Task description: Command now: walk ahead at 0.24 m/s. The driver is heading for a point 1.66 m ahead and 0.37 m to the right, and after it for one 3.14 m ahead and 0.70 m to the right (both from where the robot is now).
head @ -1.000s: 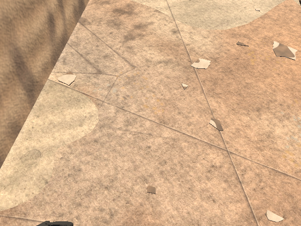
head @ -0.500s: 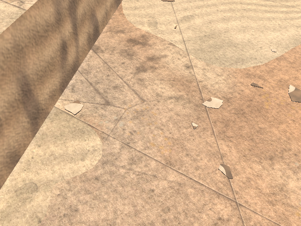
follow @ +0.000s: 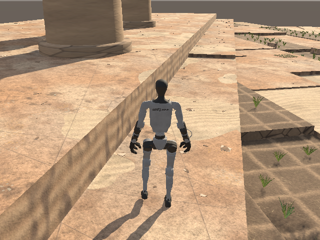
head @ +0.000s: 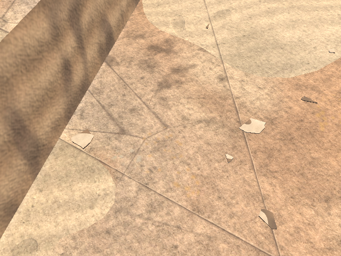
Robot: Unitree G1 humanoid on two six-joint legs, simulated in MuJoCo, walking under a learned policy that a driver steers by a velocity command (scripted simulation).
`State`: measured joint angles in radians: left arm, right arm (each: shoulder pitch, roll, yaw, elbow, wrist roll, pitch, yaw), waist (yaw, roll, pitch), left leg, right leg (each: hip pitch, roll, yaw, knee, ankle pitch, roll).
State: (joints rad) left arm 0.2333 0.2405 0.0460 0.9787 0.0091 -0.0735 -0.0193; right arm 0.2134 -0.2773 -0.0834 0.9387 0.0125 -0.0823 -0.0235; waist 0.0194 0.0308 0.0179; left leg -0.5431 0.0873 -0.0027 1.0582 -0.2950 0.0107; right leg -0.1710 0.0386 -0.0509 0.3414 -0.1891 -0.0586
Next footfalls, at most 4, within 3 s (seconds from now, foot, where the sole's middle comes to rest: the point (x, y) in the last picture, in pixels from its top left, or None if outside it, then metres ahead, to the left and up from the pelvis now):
0.22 left None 0.27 0.13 -0.78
0.42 right None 0.12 -0.11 -0.78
2.24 right None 0.30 -0.09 -0.78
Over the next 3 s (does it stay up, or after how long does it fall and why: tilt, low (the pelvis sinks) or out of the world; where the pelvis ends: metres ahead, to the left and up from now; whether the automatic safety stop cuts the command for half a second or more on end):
stays up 0.26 0.04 -0.01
